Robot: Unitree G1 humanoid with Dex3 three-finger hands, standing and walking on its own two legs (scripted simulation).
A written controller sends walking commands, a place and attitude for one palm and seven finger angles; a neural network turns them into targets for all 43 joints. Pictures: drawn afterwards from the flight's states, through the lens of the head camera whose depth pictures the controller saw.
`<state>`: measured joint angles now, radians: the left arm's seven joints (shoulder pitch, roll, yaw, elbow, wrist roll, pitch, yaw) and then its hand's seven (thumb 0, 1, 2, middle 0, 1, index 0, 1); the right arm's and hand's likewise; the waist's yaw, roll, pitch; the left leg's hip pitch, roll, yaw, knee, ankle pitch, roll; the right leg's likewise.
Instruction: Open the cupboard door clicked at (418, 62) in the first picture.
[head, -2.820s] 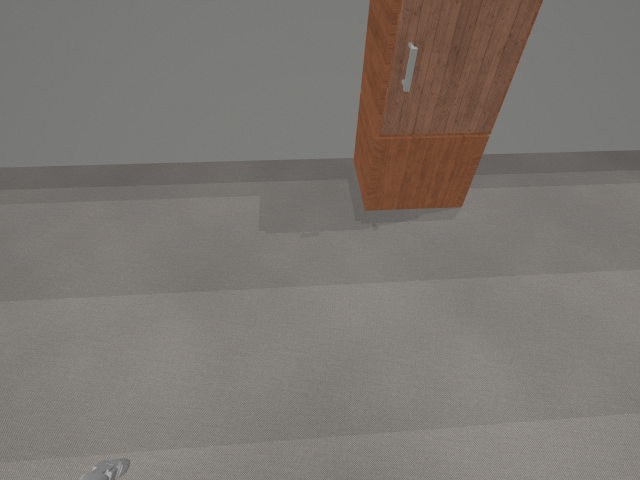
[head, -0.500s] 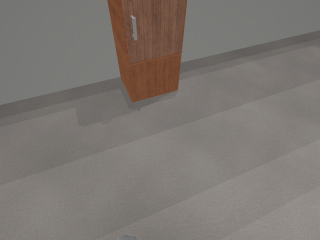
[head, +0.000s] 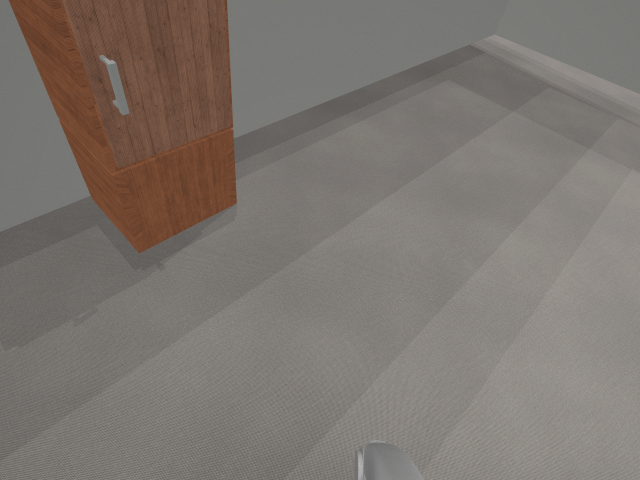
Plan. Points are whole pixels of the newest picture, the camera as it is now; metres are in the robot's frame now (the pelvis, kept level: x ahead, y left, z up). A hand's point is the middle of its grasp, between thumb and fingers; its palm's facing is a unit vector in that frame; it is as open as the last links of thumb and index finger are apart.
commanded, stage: walk to a spot facing it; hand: left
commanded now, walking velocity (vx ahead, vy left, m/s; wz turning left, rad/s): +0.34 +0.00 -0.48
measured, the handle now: (114, 85) +1.02 +0.58 -0.08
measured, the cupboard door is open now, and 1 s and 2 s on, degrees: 0 0 0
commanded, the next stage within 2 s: turn to face it in 1.16 s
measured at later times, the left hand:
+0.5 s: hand (212, 379) +0.30 +0.17 -0.17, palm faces -0.19 -0.95 -0.24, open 7.3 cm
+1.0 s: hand (266, 243) +0.60 +0.12 -0.17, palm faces -0.36 -0.92 -0.18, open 7.4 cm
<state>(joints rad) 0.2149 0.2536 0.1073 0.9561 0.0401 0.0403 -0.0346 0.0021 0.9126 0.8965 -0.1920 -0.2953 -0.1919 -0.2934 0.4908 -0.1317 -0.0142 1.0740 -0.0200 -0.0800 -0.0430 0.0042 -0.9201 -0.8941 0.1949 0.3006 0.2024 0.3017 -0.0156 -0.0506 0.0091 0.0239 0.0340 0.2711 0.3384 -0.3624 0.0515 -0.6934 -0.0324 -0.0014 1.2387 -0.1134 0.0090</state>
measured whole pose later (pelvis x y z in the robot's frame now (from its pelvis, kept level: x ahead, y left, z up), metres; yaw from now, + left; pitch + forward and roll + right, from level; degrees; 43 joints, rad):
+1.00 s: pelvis +0.47 -0.03 +0.00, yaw -25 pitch -1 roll +0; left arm 0.21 0.20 0.10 0.98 0.03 0.02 -0.04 0.00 0.91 0.90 -0.19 -0.30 -0.19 -0.29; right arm 0.30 -0.18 -0.06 1.04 -0.04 -0.07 -0.02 -0.02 -0.95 -0.89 0.20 0.30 0.20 0.30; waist 0.01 -0.03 0.04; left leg -0.07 0.13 0.32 0.42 -0.30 -0.04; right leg -0.59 -0.13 -0.08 0.97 -0.21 0.01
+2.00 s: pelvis +0.66 -0.19 -0.01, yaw -16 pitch +1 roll -1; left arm 0.14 0.23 0.09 0.93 0.01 0.04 0.02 0.00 0.91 0.90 -0.20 -0.30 -0.20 -0.29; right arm 0.22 -0.19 -0.06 0.96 -0.03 0.03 0.01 0.00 -0.91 -0.89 0.20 0.30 0.21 0.30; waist -0.04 0.02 0.07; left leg -0.35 -0.01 -0.03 0.49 -0.17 0.02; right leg -0.40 -0.06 -0.01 0.84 -0.44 0.08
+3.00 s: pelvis +0.65 -0.26 -0.01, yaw +21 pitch -2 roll +2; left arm 0.18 0.19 0.03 0.85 0.02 0.01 0.02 0.00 0.91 0.90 -0.20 -0.30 -0.20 -0.29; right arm 0.19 -0.28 -0.10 0.93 -0.03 0.08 0.02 0.01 -0.91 -0.89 0.20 0.30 0.20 0.30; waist -0.03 0.07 0.07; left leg -0.47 -0.02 -0.05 1.09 -0.44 -0.04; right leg -0.26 -0.09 -0.13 0.59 -0.30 -0.02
